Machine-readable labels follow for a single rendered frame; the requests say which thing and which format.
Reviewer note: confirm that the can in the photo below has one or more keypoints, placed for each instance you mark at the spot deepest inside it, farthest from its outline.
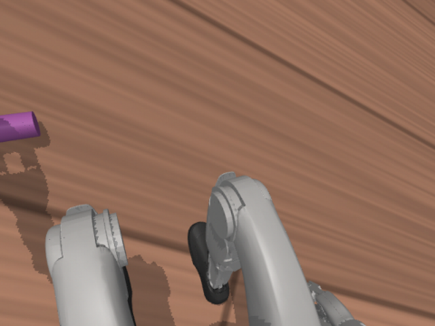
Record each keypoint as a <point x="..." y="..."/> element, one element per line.
<point x="18" y="126"/>

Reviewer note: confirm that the left robot foot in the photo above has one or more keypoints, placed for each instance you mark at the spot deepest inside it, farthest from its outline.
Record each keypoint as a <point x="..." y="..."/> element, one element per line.
<point x="128" y="284"/>

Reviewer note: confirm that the right robot hand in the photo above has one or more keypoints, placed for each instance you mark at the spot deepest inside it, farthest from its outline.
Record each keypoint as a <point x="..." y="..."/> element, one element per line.
<point x="330" y="309"/>

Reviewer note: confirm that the right robot foot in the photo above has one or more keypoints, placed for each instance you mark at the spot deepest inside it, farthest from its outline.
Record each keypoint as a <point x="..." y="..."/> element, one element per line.
<point x="200" y="255"/>

